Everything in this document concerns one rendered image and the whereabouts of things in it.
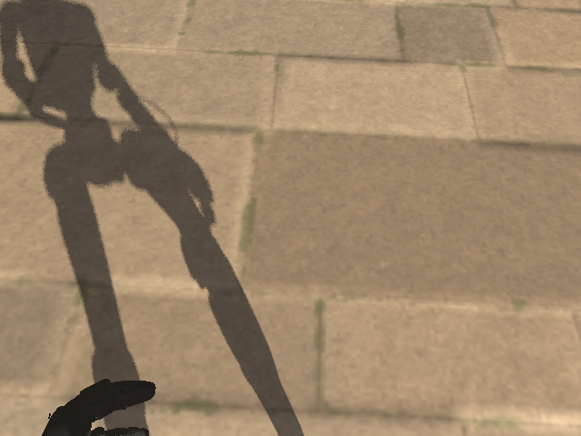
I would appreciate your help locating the robot left hand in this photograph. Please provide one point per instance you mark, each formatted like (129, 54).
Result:
(95, 402)

